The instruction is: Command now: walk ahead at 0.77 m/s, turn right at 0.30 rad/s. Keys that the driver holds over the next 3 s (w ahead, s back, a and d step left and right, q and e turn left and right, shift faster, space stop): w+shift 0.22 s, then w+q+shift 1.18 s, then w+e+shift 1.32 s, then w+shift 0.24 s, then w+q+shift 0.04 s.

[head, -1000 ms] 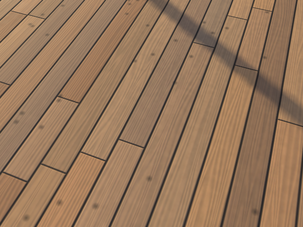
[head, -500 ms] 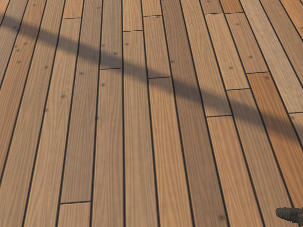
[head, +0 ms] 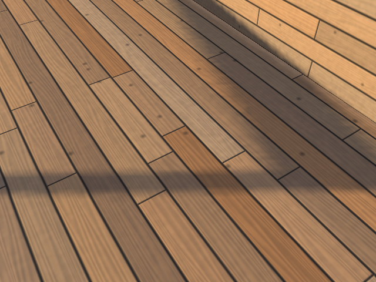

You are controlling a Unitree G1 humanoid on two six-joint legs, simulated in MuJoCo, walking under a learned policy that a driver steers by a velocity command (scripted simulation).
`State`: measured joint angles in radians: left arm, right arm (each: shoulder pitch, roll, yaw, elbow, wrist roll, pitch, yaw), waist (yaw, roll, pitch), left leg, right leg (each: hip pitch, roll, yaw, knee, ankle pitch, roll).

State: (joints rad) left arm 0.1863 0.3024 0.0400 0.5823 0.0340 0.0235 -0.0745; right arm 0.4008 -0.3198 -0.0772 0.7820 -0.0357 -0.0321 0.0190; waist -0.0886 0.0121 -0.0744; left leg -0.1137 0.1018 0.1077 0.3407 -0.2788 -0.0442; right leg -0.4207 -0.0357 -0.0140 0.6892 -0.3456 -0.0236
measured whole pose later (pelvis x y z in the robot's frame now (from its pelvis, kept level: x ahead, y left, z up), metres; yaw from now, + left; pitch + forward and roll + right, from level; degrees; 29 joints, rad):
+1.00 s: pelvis +0.81 +0.03 -0.02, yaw +33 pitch +2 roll -1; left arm 0.11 0.29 0.01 0.65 0.06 -0.08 0.02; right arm 0.35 -0.37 -0.08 0.81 0.00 -0.04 0.01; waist -0.07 0.03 0.04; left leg -0.26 -0.09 -0.11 1.24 -0.36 0.12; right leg -0.43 -0.03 -0.03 0.61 -0.21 0.03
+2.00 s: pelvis +1.51 +0.67 -0.01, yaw +41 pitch +0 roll -1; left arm 0.48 0.32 0.07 0.88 0.01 -0.04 -0.02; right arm 0.10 -0.25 0.04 0.64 -0.07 -0.08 0.01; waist 0.05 0.00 0.02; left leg -0.61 0.09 -0.10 1.17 -0.31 -0.02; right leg -0.18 0.21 0.06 0.41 -0.23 -0.17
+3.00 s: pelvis +2.33 +1.07 -0.02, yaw -7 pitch +2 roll -1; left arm 0.45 0.32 0.05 0.85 0.00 -0.09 -0.02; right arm 0.06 -0.26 0.02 0.61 -0.03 -0.05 0.03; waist 0.09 0.00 0.04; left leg -0.70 0.13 0.00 0.61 0.09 0.02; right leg 0.15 0.17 0.15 0.19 -0.35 -0.15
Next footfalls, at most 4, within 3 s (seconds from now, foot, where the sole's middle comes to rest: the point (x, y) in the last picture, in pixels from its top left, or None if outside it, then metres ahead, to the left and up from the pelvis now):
0.04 right None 0.05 -0.12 -0.78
0.48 left None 0.50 0.02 -0.78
0.90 right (186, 185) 0.97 -0.04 -0.78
1.36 left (95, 157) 1.17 0.37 -0.78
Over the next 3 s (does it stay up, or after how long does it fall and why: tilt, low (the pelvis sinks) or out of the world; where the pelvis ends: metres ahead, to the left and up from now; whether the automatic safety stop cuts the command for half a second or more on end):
stays up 2.33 1.07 -0.02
